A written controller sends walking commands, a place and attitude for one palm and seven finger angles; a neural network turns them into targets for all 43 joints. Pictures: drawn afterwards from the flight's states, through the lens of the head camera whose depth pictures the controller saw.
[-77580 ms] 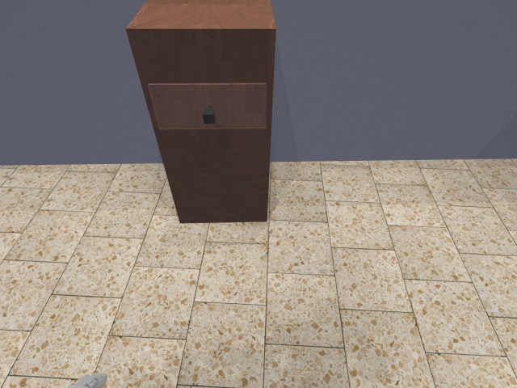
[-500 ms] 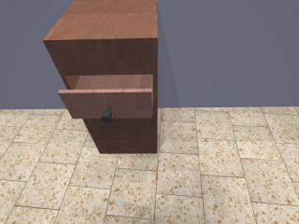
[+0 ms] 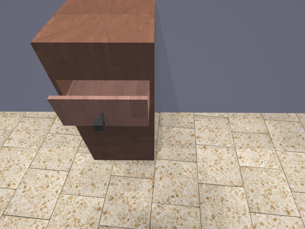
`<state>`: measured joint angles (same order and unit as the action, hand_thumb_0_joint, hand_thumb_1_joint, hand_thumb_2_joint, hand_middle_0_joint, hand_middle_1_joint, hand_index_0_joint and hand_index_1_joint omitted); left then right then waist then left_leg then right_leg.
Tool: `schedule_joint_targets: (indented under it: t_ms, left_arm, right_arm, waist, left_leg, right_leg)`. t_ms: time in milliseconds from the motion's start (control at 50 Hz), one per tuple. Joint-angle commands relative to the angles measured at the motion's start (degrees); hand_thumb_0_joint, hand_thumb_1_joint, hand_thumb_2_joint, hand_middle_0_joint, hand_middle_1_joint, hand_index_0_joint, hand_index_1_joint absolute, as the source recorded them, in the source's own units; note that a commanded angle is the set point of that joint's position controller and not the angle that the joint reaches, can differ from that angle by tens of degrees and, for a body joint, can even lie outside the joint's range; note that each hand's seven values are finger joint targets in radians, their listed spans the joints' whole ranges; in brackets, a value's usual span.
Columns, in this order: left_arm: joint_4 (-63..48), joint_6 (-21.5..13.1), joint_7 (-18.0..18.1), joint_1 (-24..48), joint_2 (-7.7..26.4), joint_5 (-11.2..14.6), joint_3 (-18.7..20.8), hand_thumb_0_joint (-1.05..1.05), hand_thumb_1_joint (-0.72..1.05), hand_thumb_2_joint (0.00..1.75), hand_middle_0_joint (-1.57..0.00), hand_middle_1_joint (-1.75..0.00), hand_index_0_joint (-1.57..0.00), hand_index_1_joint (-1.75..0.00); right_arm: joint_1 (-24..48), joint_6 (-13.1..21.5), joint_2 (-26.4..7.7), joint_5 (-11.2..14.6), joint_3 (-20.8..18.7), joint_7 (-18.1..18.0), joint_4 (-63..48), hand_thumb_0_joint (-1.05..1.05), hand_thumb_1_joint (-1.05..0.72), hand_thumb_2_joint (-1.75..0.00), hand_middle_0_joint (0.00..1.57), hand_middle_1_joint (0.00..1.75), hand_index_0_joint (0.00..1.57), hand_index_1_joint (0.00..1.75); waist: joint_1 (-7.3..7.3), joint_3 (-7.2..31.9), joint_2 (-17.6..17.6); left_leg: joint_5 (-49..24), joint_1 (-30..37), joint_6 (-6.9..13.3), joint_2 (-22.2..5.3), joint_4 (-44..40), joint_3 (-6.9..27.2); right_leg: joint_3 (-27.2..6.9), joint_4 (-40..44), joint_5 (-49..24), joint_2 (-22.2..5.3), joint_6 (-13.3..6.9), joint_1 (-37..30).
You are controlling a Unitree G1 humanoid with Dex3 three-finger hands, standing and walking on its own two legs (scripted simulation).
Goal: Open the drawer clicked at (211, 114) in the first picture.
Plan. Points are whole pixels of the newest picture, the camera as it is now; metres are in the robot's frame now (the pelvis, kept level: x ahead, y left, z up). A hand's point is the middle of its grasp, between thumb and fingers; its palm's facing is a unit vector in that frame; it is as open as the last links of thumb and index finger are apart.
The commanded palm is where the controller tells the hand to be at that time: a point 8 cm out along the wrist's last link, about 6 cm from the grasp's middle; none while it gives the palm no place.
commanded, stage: look again from close up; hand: left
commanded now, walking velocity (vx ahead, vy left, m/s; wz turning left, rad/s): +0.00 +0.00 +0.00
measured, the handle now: (100, 120) +0.52 +0.25 -0.12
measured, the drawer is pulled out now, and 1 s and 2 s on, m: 0.11 0.11 0.11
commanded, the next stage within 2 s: raise the hand with hooked fingers in 0.06 s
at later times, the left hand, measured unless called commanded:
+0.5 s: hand (90, 206) +0.18 +0.18 -0.05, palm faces -0.06 -0.32 -0.95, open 8.1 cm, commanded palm +0.14 +0.21 -0.03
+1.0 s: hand (71, 192) +0.21 +0.23 -0.01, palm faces -0.02 -0.12 -0.99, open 11.0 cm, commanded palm +0.18 +0.23 +0.04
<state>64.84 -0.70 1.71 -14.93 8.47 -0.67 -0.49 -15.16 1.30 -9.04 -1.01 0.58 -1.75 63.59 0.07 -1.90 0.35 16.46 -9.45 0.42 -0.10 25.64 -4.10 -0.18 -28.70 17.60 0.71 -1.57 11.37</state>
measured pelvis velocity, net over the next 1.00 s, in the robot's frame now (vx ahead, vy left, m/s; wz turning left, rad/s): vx -0.04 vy -0.01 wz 0.01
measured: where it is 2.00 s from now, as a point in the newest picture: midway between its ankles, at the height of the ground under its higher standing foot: outside the picture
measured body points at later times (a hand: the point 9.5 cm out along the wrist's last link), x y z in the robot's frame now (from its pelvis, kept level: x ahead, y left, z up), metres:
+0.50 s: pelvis -0.03 -0.02 -0.03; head +0.01 -0.05 +0.42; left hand +0.18 +0.19 +0.00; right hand +0.20 -0.26 -0.11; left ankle -0.03 +0.11 -0.74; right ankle -0.03 -0.10 -0.74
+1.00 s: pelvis -0.04 -0.01 -0.02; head -0.02 -0.04 +0.42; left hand +0.20 +0.23 +0.04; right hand +0.13 -0.21 -0.14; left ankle -0.03 +0.11 -0.74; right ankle -0.03 -0.10 -0.74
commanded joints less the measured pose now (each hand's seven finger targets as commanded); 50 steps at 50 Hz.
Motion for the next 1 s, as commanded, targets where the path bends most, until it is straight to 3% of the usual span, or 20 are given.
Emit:
schedule_joint_targets:
  t_ms: [0, 120, 140, 160, 180, 200, 220, 240, 260, 280, 340, 380, 440, 520, 600, 660, 700, 800, 840, 980]
  left_arm:
    - [-1.7, -1.0, 0.3, -3.4, 6.0, 0.0, 0.9, 0.00, 0.90, 0.90, -0.20, -0.30, -0.20, -0.30]
    - [-1.8, -1.0, 0.5, -3.1, 6.1, 0.0, 1.0, 0.00, 0.90, 0.90, -0.20, -0.30, -0.20, -0.30]
    - [-0.2, -2.1, 2.9, -9.1, 7.7, -0.5, 1.7, 0.00, 0.90, 0.90, -0.20, -0.30, -0.20, -0.30]
    - [-85.7, -11.8, 3.2, 37.9, 25.7, -9.7, -0.2, 0.00, 0.88, 0.89, -0.20, -0.32, -0.20, -0.32]
    - [-69.1, -7.0, 7.4, 11.6, 21.6, -10.9, 2.7, 0.00, 0.85, 0.88, -0.20, -0.33, -0.20, -0.33]
    - [-66.5, -3.2, 10.4, 7.5, 16.5, -7.9, 1.1, 0.00, 0.83, 0.87, -0.21, -0.34, -0.21, -0.34]
    - [-55.0, 2.2, 10.7, -7.5, 4.0, -10.3, -6.1, 0.00, 0.81, 0.86, -0.21, -0.36, -0.21, -0.36]
    - [-67.0, 1.2, 10.9, 1.8, 6.9, -13.5, -5.8, 0.00, 0.78, 0.85, -0.21, -0.37, -0.21, -0.37]
    - [-66.3, 0.7, 12.6, -0.7, 12.3, -20.3, -1.9, 0.00, 0.76, 0.84, -0.21, -0.39, -0.21, -0.39]
    - [-63.5, 1.0, 14.3, -3.2, 12.1, -25.7, -2.3, 0.00, 0.74, 0.83, -0.21, -0.40, -0.21, -0.40]
    - [-55.1, 2.4, 17.0, -21.8, 8.2, -40.2, -4.1, 0.00, 0.67, 0.80, -0.22, -0.45, -0.22, -0.45]
    - [-56.5, 1.8, 18.0, -25.3, 6.2, -48.2, -6.9, 0.00, 0.62, 0.78, -0.22, -0.48, -0.22, -0.48]
    - [-63.8, -1.2, 21.0, -21.1, 12.5, -56.8, -2.3, 0.00, 0.55, 0.75, -0.22, -0.53, -0.22, -0.53]
    - [-74.3, -2.1, 28.4, -3.2, 19.6, -64.7, 3.1, 0.00, 0.46, 0.71, -0.23, -0.58, -0.23, -0.58]
    - [-85.4, -5.9, 34.6, 18.1, 22.5, -66.1, 3.9, 0.00, 0.36, 0.67, -0.24, -0.64, -0.24, -0.64]
    - [-82.0, -7.4, 34.5, 16.1, 19.9, -63.2, 1.0, 0.00, 0.29, 0.64, -0.24, -0.69, -0.24, -0.69]
    - [-78.6, -4.6, 33.1, 16.1, 18.9, -61.0, 0.1, 0.00, 0.25, 0.62, -0.25, -0.72, -0.25, -0.72]
    - [-65.3, 9.6, 24.3, 9.1, 19.0, -57.6, -0.8, 0.00, 0.13, 0.57, -0.25, -0.80, -0.25, -0.80]
    - [-66.2, 11.7, 20.0, 8.7, 20.2, -56.0, -0.6, 0.00, 0.08, 0.55, -0.26, -0.82, -0.26, -0.82]
    - [-72.3, 4.5, 14.5, 7.8, 22.7, -57.0, 2.4, 0.00, -0.08, 0.48, -0.27, -0.93, -0.27, -0.93]
  right_arm:
    - [-3.4, 0.8, -4.8, 0.2, -0.8, -0.6, -0.9, 0.00, -0.90, -0.90, 0.20, 0.30, 0.20, 0.30]
    - [-3.3, 0.6, -4.9, 0.2, -0.8, -0.7, -0.4, 0.00, -0.90, -0.90, 0.20, 0.30, 0.20, 0.30]
    - [2.6, 0.5, -7.4, 1.1, -1.7, 0.1, -4.4, 0.00, -0.90, -0.90, 0.20, 0.30, 0.20, 0.30]
    - [2.2, 9.0, -15.2, 3.9, -1.7, -2.6, -23.9, 0.00, -0.90, -0.90, 0.20, 0.30, 0.20, 0.30]
    - [4.6, 14.4, -11.0, 2.2, -1.9, -5.0, -21.6, 0.00, -0.90, -0.90, 0.20, 0.30, 0.20, 0.30]
    - [5.0, 15.6, -10.4, 3.0, -2.8, -5.2, -18.4, 0.00, -0.90, -0.90, 0.20, 0.30, 0.20, 0.30]
    - [4.4, 15.5, -7.9, 3.9, -2.4, -4.9, -18.5, 0.00, -0.90, -0.90, 0.20, 0.30, 0.20, 0.30]
    - [7.6, 15.5, -10.5, 2.9, -2.5, -3.8, -23.9, 0.00, -0.90, -0.90, 0.20, 0.30, 0.20, 0.30]
    - [7.3, 14.3, -12.1, 1.3, -3.3, -3.3, -24.5, 0.00, -0.90, -0.90, 0.20, 0.30, 0.20, 0.30]
    - [7.6, 12.9, -12.0, 0.1, -3.4, -2.7, -26.2, 0.00, -0.90, -0.90, 0.20, 0.30, 0.20, 0.30]
    - [9.9, 7.4, -11.1, -1.1, -4.7, 0.2, -31.5, 0.00, -0.90, -0.90, 0.20, 0.30, 0.20, 0.30]
    - [12.0, 3.5, -11.3, -1.5, -5.1, 2.8, -34.3, 0.00, -0.90, -0.90, 0.20, 0.30, 0.20, 0.30]
    - [15.3, 0.5, -10.9, -1.3, -4.6, 4.9, -38.3, 0.00, -0.90, -0.90, 0.20, 0.30, 0.20, 0.30]
    - [16.1, -2.1, -10.1, -3.0, -4.7, 4.1, -40.9, 0.00, -0.90, -0.90, 0.20, 0.30, 0.20, 0.30]
    - [16.0, -2.7, -8.6, -4.6, -4.7, 1.9, -40.3, 0.00, -0.90, -0.90, 0.20, 0.30, 0.20, 0.30]
    - [15.6, -2.0, -8.9, -4.4, -4.6, 1.0, -40.0, 0.00, -0.90, -0.90, 0.20, 0.30, 0.20, 0.30]
    - [16.4, -2.1, -8.8, -3.9, -4.0, 0.7, -39.8, 0.00, -0.90, -0.90, 0.20, 0.30, 0.20, 0.30]
    - [19.0, -4.5, -9.4, -0.7, -2.0, -0.8, -40.4, 0.00, -0.90, -0.90, 0.20, 0.30, 0.20, 0.30]
    - [19.0, -4.9, -9.3, 0.3, -1.3, -1.6, -40.5, 0.00, -0.90, -0.90, 0.20, 0.30, 0.20, 0.30]
    - [15.9, -3.5, -9.5, -0.8, -1.3, -1.2, -39.3, 0.00, -0.90, -0.90, 0.20, 0.30, 0.20, 0.30]
  waist:
    - [-0.08, 0.2, -0.5]
    - [-0.16, 0.2, -1.2]
    - [2.41, -1.6, -7.2]
    - [-2.65, 26.7, 10.1]
    - [1.36, 24.2, 20.5]
    - [1.19, 17.8, 18.8]
    - [-0.66, 10.3, 8.9]
    - [-0.09, 5.7, 4.0]
    - [-1.03, 9.6, -0.7]
    - [-0.91, 8.4, -6.3]
    - [4.84, 7.7, -16.8]
    - [6.67, 6.7, -15.8]
    - [8.94, 14.1, -10.1]
    - [6.65, 19.5, -1.1]
    - [1.69, 26.1, 3.2]
    - [-0.15, 24.3, 3.5]
    - [-0.66, 23.5, 1.7]
    - [2.90, 17.7, -7.5]
    - [4.37, 16.3, -9.9]
    - [5.77, 13.3, -1.9]
  left_leg:
    - [-15.8, 1.4, 1.7, -6.1, -2.6, 4.7]
    - [-15.8, 1.8, 1.3, -6.1, -2.9, 4.6]
    - [-13.4, -4.8, -0.4, -6.4, 9.8, 2.2]
    - [-25.6, 9.8, 2.7, 0.6, 0.8, 1.7]
    - [-39.2, 14.6, 3.2, -1.1, -0.5, 2.8]
    - [-37.6, 10.7, 0.9, -2.6, 1.3, 3.6]
    - [-32.2, 4.9, 1.6, -3.4, 0.2, 4.3]
    - [-29.3, 0.2, 1.6, -2.5, 2.3, 5.6]
    - [-26.1, -0.6, 2.2, -1.0, 5.1, 4.7]
    - [-22.5, -4.7, 2.2, -0.1, 7.1, 4.5]
    - [-15.1, -16.7, 0.6, 1.5, 9.3, 3.1]
    - [-10.5, -21.5, 0.0, 1.9, 10.3, 1.8]
    - [-9.9, -24.4, -0.2, 3.1, 14.0, 1.3]
    - [-4.1, -24.6, 0.8, 4.4, 19.4, 2.1]
    - [-2.3, -18.4, 1.7, 4.1, 27.8, 4.6]
    - [0.3, -17.5, 1.9, 3.9, 28.9, 5.1]
    - [1.5, -18.8, 2.2, 3.5, 27.0, 5.0]
    - [2.2, -22.4, 1.9, 3.3, 16.7, 2.7]
    - [0.5, -21.7, 1.7, 3.2, 13.5, 2.2]
    - [-3.7, -15.2, 1.5, 2.5, 7.9, 2.7]
  right_leg:
    - [-5.1, 4.1, -20.7, -6.3, -1.3, -0.2]
    - [-5.1, 4.6, -22.5, -6.4, -1.4, -1.0]
    - [-8.9, 6.1, -45.6, -10.3, 2.0, -2.1]
    - [-10.5, -0.7, -42.6, -4.2, -1.7, -4.6]
    - [-4.3, -4.8, -25.8, -1.7, -2.1, -1.7]
    - [-1.1, -2.7, -12.5, -1.5, -1.3, 4.5]
    - [0.4, -3.0, -10.1, -0.9, -0.4, 8.1]
    - [-0.4, -2.0, -15.6, -1.6, -0.7, 9.0]
    - [-1.2, -2.6, -17.6, -0.9, -0.9, 11.0]
    - [-0.7, -3.7, -17.9, -0.6, -0.7, 13.0]
    - [-2.4, -6.7, -17.4, -0.4, -0.8, 12.2]
    - [-4.1, -7.4, -14.8, -0.6, -1.6, 13.1]
    - [-7.1, -12.2, -16.1, -0.9, -2.5, 11.7]
    - [-9.8, -14.1, -7.8, -0.6, -2.3, 18.3]
    - [-12.6, -15.2, -0.7, -1.0, -2.3, 28.1]
    - [-11.5, -14.2, 2.2, -1.0, -2.0, 30.3]
    - [-9.0, -13.5, 1.9, -0.8, -1.5, 28.0]
    - [-7.7, -6.0, 1.3, -0.9, 0.0, 13.7]
    - [-8.1, -4.1, -0.7, -1.5, 0.5, 8.5]
    - [-4.4, -3.3, -5.0, -1.3, -0.5, 6.1]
